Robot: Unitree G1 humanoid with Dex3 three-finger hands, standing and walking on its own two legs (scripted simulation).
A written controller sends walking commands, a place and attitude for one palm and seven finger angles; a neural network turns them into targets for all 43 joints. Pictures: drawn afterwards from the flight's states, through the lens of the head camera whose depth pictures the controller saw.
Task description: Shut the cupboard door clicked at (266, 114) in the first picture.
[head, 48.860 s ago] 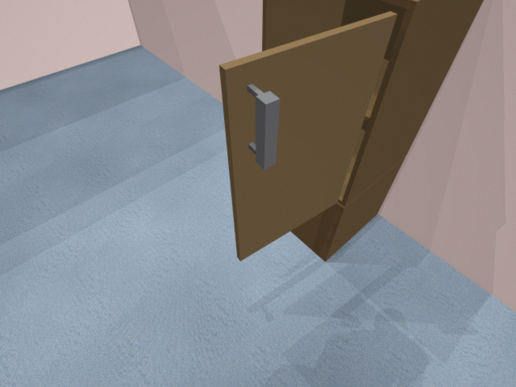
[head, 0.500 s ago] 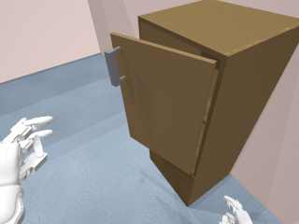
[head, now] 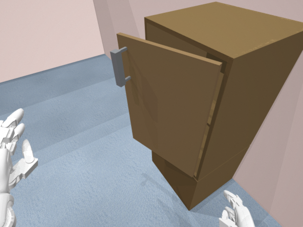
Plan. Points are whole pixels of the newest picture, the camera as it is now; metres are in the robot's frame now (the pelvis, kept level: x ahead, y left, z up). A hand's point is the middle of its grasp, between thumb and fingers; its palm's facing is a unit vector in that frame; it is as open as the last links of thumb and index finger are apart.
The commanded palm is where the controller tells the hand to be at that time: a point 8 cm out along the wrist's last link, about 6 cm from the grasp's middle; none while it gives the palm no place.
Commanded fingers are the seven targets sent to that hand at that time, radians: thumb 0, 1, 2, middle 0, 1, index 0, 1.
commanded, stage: step back with the hand held close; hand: left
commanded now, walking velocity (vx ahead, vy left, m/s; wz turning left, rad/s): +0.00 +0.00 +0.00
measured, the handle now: (122, 66) +0.62 +0.19 +0.14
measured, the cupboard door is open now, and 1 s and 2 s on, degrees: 18 18 18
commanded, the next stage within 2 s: stop stepping back and stand still in 1.46 s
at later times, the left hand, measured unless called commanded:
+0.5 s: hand (20, 173) +0.16 +0.28 +0.15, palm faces +0.38 -0.78 -0.49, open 7.4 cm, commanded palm +0.10 +0.32 +0.17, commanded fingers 0.00 0.90 0.90 -0.20 -0.30 -0.20 -0.30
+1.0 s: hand out of the picture +0.08 +0.29 +0.16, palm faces +0.51 -0.74 -0.44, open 7.4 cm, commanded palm +0.02 +0.32 +0.17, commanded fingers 0.00 0.90 0.90 -0.20 -0.30 -0.20 -0.30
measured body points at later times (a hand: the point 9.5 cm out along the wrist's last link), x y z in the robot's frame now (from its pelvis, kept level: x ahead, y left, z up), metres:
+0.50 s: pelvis -0.04 +0.02 -0.01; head -0.03 +0.02 +0.44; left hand +0.14 +0.32 +0.18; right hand +0.14 -0.23 -0.08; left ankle -0.02 +0.13 -0.74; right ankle -0.01 -0.14 -0.74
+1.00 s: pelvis -0.11 +0.02 -0.02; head -0.11 +0.03 +0.43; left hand +0.04 +0.33 +0.19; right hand +0.06 -0.22 -0.10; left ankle -0.02 +0.13 -0.74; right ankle -0.01 -0.13 -0.74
